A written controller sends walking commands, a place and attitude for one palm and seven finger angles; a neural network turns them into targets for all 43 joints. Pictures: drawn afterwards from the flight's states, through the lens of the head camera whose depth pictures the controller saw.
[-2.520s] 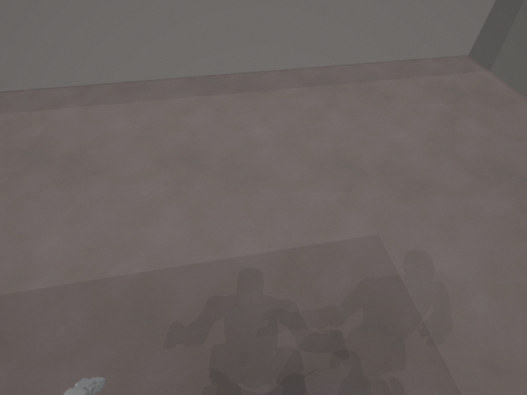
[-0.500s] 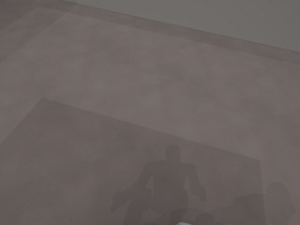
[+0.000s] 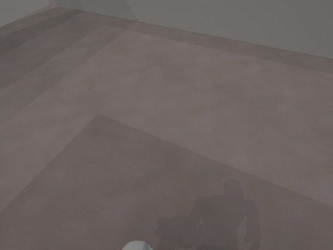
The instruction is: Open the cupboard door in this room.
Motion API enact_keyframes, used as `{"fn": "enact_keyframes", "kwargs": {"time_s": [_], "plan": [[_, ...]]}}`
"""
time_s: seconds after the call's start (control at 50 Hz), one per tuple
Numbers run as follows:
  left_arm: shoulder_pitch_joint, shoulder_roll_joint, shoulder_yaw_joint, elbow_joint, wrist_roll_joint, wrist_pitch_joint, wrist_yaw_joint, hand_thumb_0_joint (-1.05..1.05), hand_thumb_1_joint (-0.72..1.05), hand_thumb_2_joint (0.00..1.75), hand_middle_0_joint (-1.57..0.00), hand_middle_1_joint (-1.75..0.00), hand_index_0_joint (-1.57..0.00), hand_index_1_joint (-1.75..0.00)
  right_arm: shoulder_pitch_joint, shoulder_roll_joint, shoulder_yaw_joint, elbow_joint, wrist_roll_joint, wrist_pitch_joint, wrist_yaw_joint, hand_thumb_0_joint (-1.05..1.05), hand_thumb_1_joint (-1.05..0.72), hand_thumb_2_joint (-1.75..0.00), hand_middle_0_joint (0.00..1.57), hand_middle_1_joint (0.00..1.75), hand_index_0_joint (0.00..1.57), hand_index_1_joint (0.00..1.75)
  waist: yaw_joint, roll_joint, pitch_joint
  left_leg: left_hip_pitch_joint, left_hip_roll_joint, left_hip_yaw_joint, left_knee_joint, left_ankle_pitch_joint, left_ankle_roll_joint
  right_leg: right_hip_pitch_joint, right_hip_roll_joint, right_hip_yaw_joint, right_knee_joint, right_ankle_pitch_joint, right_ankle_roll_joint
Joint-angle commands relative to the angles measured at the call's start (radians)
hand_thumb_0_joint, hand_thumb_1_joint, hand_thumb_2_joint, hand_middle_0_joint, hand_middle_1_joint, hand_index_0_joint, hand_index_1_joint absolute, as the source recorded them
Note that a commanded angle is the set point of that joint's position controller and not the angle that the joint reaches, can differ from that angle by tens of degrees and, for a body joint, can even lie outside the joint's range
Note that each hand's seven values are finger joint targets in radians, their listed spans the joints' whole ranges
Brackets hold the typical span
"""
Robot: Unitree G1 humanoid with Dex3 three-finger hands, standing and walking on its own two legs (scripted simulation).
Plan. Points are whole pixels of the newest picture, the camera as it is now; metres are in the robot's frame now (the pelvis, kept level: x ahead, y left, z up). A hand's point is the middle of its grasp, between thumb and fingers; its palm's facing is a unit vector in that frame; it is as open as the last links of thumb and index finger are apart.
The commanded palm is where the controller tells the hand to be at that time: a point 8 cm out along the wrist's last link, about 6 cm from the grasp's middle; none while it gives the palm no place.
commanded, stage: turn or walk to find it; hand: left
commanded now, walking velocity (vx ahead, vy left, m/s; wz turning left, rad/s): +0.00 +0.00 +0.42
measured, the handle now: out of the picture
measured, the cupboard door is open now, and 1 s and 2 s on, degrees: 0 0 0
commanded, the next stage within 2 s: none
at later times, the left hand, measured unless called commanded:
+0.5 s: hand out of the picture +0.00 +0.27 -0.17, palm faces +0.23 -0.95 -0.23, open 7.4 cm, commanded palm none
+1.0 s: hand out of the picture -0.08 +0.23 -0.17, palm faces +0.42 -0.88 -0.23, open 7.4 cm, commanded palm none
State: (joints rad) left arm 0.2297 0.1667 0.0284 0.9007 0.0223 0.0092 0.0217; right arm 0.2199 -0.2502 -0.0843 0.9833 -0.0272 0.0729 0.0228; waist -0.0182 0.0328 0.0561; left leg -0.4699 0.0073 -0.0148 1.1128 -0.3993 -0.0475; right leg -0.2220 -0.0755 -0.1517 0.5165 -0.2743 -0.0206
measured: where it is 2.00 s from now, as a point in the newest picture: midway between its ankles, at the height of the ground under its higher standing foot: outside the picture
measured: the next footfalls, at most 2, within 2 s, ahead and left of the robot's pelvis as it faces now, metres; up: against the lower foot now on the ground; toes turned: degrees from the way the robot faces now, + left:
left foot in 0.22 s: +0.01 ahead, +0.15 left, +0.00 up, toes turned +11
right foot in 0.68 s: +0.04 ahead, -0.08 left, +0.00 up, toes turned +12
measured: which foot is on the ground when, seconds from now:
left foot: up 0.00-0.20, down 0.22-0.68, up 0.70-1.00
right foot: down 0.00-0.22, up 0.24-0.66, down 0.68-1.00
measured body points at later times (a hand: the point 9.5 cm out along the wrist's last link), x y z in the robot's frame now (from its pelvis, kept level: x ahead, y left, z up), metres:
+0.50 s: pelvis -0.02 +0.05 +0.00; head +0.00 +0.07 +0.45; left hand -0.01 +0.32 -0.15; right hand +0.09 -0.18 -0.13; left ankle -0.03 +0.14 -0.74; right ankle -0.01 -0.11 -0.68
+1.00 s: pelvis -0.06 +0.03 +0.00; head -0.03 +0.04 +0.44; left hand -0.10 +0.27 -0.15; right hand +0.09 -0.20 -0.15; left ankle -0.12 +0.14 -0.71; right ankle +0.00 -0.09 -0.74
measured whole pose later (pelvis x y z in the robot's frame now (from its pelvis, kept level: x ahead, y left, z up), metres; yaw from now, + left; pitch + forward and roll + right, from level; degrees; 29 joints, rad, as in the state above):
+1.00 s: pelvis -0.06 +0.03 +0.00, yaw +24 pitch -1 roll +1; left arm 0.23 0.19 0.04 0.93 0.03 0.01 0.02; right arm 0.21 -0.24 -0.08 0.99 -0.02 0.07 0.02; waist 0.00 -0.01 0.08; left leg -0.35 0.04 0.03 0.82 -0.45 -0.05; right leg -0.23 -0.13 -0.19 0.54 -0.28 0.02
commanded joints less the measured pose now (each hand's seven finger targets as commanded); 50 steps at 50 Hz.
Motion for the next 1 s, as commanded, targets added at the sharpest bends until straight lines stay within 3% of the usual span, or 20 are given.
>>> {"fn": "enact_keyframes", "kwargs": {"time_s": [0.0, 0.1, 0.14, 0.16, 0.18, 0.2, 0.22, 0.26, 0.32, 0.46, 0.6, 0.62, 0.64, 0.66, 0.68, 0.7, 0.72, 0.76, 0.9, 0.98], "plan": [[0.054, 0.221, 0.058, -0.039, 0.008, -0.016, 0.018, 0.00, 0.90, 0.90, -0.20, -0.30, -0.20, -0.30, -0.061, -0.038, -0.003, -0.079, 0.009, -0.016, -0.004, 0.00, -0.90, -0.90, 0.20, 0.30, 0.20, 0.30, 0.050, -0.198, -0.030, -0.021, 0.023, 0.041, -0.117, -0.035, -0.016, 0.081, -0.256, 0.156, -0.187, 0.299, -0.120], [0.065, 0.256, 0.073, -0.016, 0.013, -0.007, 0.016, 0.00, 0.90, 0.90, -0.20, -0.30, -0.20, -0.30, -0.061, -0.025, 0.011, -0.084, 0.019, -0.034, -0.008, 0.00, -0.90, -0.90, 0.20, 0.30, 0.20, 0.30, 0.056, -0.240, -0.072, 0.099, 0.014, 0.102, -0.376, -0.054, 0.002, 0.100, -0.279, 0.127, -0.102, 0.419, -0.118], [0.054, 0.250, 0.073, -0.009, 0.005, -0.001, 0.013, 0.00, 0.90, 0.90, -0.20, -0.30, -0.20, -0.30, -0.008, -0.037, 0.011, -0.071, 0.017, -0.043, -0.012, 0.00, -0.90, -0.90, 0.20, 0.30, 0.20, 0.30, 0.025, -0.202, -0.101, 0.221, 0.007, 0.120, -0.568, 0.087, 0.013, 0.062, -0.257, 0.074, -0.021, 0.396, -0.062], [0.045, 0.231, 0.071, -0.009, -0.003, 0.004, 0.010, 0.00, 0.90, 0.90, -0.20, -0.30, -0.20, -0.30, 0.035, -0.067, 0.004, -0.063, 0.016, -0.052, -0.010, 0.00, -0.90, -0.90, 0.20, 0.30, 0.20, 0.30, -0.002, -0.121, -0.128, 0.343, 0.042, 0.080, -0.708, 0.214, 0.026, -0.010, -0.228, 0.032, 0.089, 0.316, -0.013], [0.059, 0.171, 0.064, -0.038, -0.011, 0.014, 0.005, 0.00, 0.90, 0.90, -0.20, -0.30, -0.20, -0.30, 0.065, -0.168, -0.016, -0.068, 0.006, -0.062, -0.014, 0.00, -0.90, -0.90, 0.20, 0.30, 0.20, 0.30, -0.013, 0.167, -0.135, 0.457, 0.262, -0.220, -0.777, 0.446, 0.115, -0.236, -0.102, -0.031, 0.287, -0.035, 0.065], [0.010, 0.137, 0.045, -0.074, -0.004, 0.018, 0.003, 0.00, 0.90, 0.90, -0.20, -0.30, -0.20, -0.30, 0.104, -0.230, -0.029, -0.065, 0.008, -0.056, -0.019, 0.00, -0.90, -0.90, 0.20, 0.30, 0.20, 0.30, -0.036, 0.271, -0.114, 0.426, 0.407, -0.345, -0.797, 0.666, 0.229, -0.334, -0.037, 0.014, 0.458, -0.376, 0.091], [-0.048, 0.148, 0.048, -0.068, 0.001, 0.031, 0.010, 0.00, 0.90, 0.90, -0.20, -0.30, -0.20, -0.30, 0.114, -0.205, -0.027, -0.043, 0.005, -0.061, -0.031, 0.00, -0.90, -0.90, 0.20, 0.30, 0.20, 0.30, -0.057, 0.235, -0.110, 0.354, 0.376, -0.329, -0.811, 0.548, 0.243, -0.321, -0.039, 0.099, 0.557, -0.344, 0.082], [-0.056, 0.157, 0.056, -0.039, -0.002, 0.031, -0.001, 0.00, 0.90, 0.90, -0.20, -0.30, -0.20, -0.30, 0.011, -0.154, -0.011, -0.067, 0.005, -0.062, -0.043, 0.00, -0.90, -0.90, 0.20, 0.30, 0.20, 0.30, -0.011, 0.160, -0.045, 0.291, 0.299, -0.257, -0.810, 0.449, 0.222, -0.350, -0.052, 0.138, 0.619, -0.206, 0.082], [-0.006, 0.143, 0.053, -0.007, -0.004, 0.026, -0.009, 0.00, 0.90, 0.90, -0.20, -0.30, -0.20, -0.30, -0.013, -0.135, -0.002, -0.079, 0.008, -0.073, -0.046, 0.00, -0.90, -0.90, 0.20, 0.30, 0.20, 0.30, 0.007, 0.095, -0.068, 0.335, 0.230, -0.169, -0.785, 0.578, 0.205, -0.307, -0.031, 0.122, 0.566, -0.135, 0.098], [-0.052, 0.130, 0.049, -0.038, -0.009, 0.027, -0.003, 0.00, 0.90, 0.90, -0.20, -0.30, -0.20, -0.30, 0.031, -0.141, -0.014, -0.074, 0.004, -0.061, -0.041, 0.00, -0.90, -0.90, 0.20, 0.30, 0.20, 0.30, -0.020, 0.101, -0.067, 0.350, 0.231, -0.239, -0.791, 0.505, 0.227, -0.253, 0.001, 0.122, 0.390, -0.167, 0.102], [0.032, 0.128, 0.048, -0.037, -0.016, 0.006, 0.009, 0.00, 0.90, 0.90, -0.20, -0.30, -0.20, -0.30, -0.006, -0.136, -0.024, -0.094, 0.006, -0.051, -0.032, 0.00, -0.90, -0.90, 0.20, 0.30, 0.20, 0.30, 0.027, 0.096, -0.111, 0.227, 0.169, -0.286, -0.695, 0.512, 0.182, 0.023, 0.046, 0.104, -0.018, -0.007, 0.078], [0.059, 0.153, 0.053, -0.033, -0.013, -0.003, 0.012, 0.00, 0.90, 0.90, -0.20, -0.30, -0.20, -0.30, -0.010, -0.117, -0.022, -0.098, 0.012, -0.051, -0.028, 0.00, -0.90, -0.90, 0.20, 0.30, 0.20, 0.30, 0.044, 0.040, -0.117, 0.143, 0.127, -0.258, -0.639, 0.416, 0.138, 0.132, 0.006, 0.132, -0.144, 0.076, 0.069], [0.075, 0.222, 0.066, -0.033, 0.001, -0.013, 0.020, 0.00, 0.90, 0.90, -0.20, -0.30, -0.20, -0.30, 0.007, -0.061, -0.015, -0.114, 0.021, -0.053, -0.021, 0.00, -0.90, -0.90, 0.20, 0.30, 0.20, 0.30, 0.045, -0.159, -0.133, -0.019, 0.024, -0.143, -0.479, 0.197, 0.073, 0.252, -0.187, 0.319, -0.219, 0.110, 0.009], [0.072, 0.288, 0.076, -0.047, 0.008, -0.015, 0.020, 0.00, 0.90, 0.90, -0.20, -0.30, -0.20, -0.30, -0.011, -0.032, -0.011, -0.142, 0.015, -0.050, -0.019, 0.00, -0.90, -0.90, 0.20, 0.30, 0.20, 0.30, 0.056, -0.309, -0.091, -0.107, -0.079, -0.022, -0.272, -0.140, 0.023, 0.196, -0.392, 0.474, -0.247, 0.254, -0.104], [0.054, 0.269, 0.078, -0.052, -0.001, -0.015, 0.022, 0.00, 0.90, 0.90, -0.20, -0.30, -0.20, -0.30, -0.030, -0.080, -0.025, -0.132, 0.003, -0.030, -0.021, 0.00, -0.90, -0.90, 0.20, 0.30, 0.20, 0.30, 0.063, -0.308, -0.077, -0.072, -0.031, -0.075, -0.108, -0.164, 0.028, 0.068, -0.392, 0.450, -0.262, 0.196, -0.144], [-0.001, 0.242, 0.070, -0.061, -0.001, -0.012, 0.022, 0.00, 0.90, 0.90, -0.20, -0.30, -0.20, -0.30, -0.037, -0.077, -0.029, -0.116, 0.004, -0.019, -0.017, 0.00, -0.90, -0.90, 0.20, 0.30, 0.20, 0.30, 0.036, -0.243, -0.018, -0.070, -0.022, -0.070, 0.006, -0.110, 0.026, -0.010, -0.336, 0.409, -0.273, 0.123, -0.144], [-0.050, 0.211, 0.060, -0.070, -0.001, -0.012, 0.019, 0.00, 0.90, 0.90, -0.20, -0.30, -0.20, -0.30, -0.011, -0.070, -0.029, -0.093, 0.003, -0.015, -0.010, 0.00, -0.90, -0.90, 0.20, 0.30, 0.20, 0.30, 0.006, -0.177, 0.003, -0.077, -0.007, -0.059, 0.068, -0.041, 0.020, -0.022, -0.278, 0.321, -0.256, 0.109, -0.123], [-0.088, 0.184, 0.051, -0.080, 0.001, -0.015, 0.019, 0.00, 0.90, 0.90, -0.20, -0.30, -0.20, -0.30, 0.034, -0.056, -0.025, -0.070, 0.003, -0.012, -0.002, 0.00, -0.90, -0.90, 0.20, 0.30, 0.20, 0.30, -0.017, -0.174, 0.007, -0.065, 0.009, -0.024, 0.091, 0.027, 0.003, -0.033, -0.228, 0.209, -0.240, 0.111, -0.092], [0.041, 0.242, 0.067, -0.025, 0.012, -0.010, 0.015, 0.00, 0.90, 0.90, -0.20, -0.30, -0.20, -0.30, -0.076, -0.032, -0.002, -0.091, 0.012, -0.022, -0.003, 0.00, -0.90, -0.90, 0.20, 0.30, 0.20, 0.30, 0.063, -0.235, -0.023, 0.022, 0.020, 0.067, -0.246, -0.067, -0.012, 0.079, -0.265, 0.156, -0.167, 0.304, -0.120], [0.037, 0.259, 0.075, -0.008, 0.009, -0.002, 0.012, 0.00, 0.90, 0.90, -0.20, -0.30, -0.20, -0.30, -0.018, -0.032, 0.005, -0.078, 0.019, -0.039, -0.011, 0.00, -0.90, -0.90, 0.20, 0.30, 0.20, 0.30, 0.033, -0.235, -0.092, 0.172, 0.000, 0.114, -0.512, 0.029, 0.003, 0.091, -0.260, 0.105, -0.045, 0.418, -0.076]]}}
